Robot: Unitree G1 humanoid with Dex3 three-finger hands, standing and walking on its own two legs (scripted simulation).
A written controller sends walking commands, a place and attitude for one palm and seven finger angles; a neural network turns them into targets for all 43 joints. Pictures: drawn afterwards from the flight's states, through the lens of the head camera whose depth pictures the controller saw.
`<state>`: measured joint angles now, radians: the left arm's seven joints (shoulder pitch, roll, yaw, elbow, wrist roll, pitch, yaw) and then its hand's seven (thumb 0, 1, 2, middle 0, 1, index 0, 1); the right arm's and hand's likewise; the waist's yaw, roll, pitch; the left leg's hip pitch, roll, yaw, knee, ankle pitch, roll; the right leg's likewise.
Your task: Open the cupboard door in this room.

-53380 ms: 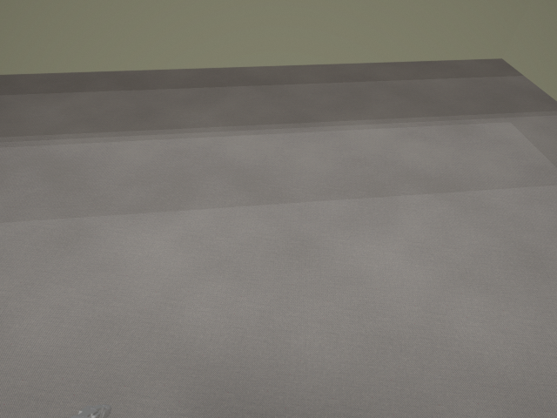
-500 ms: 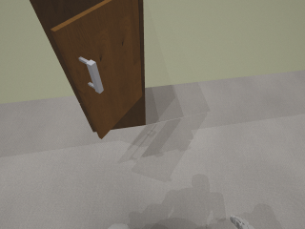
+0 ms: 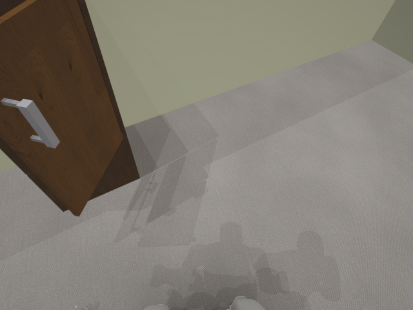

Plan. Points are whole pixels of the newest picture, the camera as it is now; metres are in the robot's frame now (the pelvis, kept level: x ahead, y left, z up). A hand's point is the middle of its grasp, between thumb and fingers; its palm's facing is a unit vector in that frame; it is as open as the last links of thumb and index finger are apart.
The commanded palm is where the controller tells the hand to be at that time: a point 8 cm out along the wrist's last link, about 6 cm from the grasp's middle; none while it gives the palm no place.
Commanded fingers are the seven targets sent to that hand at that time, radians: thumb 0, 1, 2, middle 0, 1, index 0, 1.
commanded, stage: walk to a spot facing it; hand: left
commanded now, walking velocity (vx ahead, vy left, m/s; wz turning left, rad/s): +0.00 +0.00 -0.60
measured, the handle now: (31, 123) +0.45 +0.41 +0.05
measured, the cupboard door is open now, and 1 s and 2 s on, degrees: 47 47 47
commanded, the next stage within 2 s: none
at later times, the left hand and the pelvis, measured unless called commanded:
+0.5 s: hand (135, 301) +0.15 +0.16 -0.16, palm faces -0.32 -0.93 -0.19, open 7.3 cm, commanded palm none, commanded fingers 0.00 0.90 0.90 -0.20 -0.30 -0.20 -0.30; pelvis +0.01 -0.01 +0.01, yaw -20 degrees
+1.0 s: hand (219, 237) +0.30 -0.02 -0.15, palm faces -0.60 -0.77 -0.19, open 7.3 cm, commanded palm none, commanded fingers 0.00 0.90 0.90 -0.20 -0.30 -0.20 -0.30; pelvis +0.10 -0.11 +0.02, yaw -36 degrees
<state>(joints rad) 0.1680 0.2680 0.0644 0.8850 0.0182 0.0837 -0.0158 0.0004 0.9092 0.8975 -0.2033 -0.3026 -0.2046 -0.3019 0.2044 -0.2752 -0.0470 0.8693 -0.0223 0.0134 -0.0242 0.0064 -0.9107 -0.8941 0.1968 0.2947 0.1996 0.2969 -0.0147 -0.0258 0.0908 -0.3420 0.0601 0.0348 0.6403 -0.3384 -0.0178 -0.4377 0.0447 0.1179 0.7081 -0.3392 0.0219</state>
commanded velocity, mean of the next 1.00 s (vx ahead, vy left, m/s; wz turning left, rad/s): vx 0.23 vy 0.00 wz -0.54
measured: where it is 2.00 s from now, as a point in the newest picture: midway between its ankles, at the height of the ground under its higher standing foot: (291, 264)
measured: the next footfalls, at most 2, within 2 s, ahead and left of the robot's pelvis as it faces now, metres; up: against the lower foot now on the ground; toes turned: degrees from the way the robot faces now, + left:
right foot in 0.24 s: +0.03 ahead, -0.17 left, +0.00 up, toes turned -12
right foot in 0.84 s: +0.09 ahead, -0.25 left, +0.00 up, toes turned -38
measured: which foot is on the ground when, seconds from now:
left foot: down 0.00-0.84, up 0.86-1.00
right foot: up 0.00-0.22, down 0.24-0.46, up 0.48-0.82, down 0.84-1.00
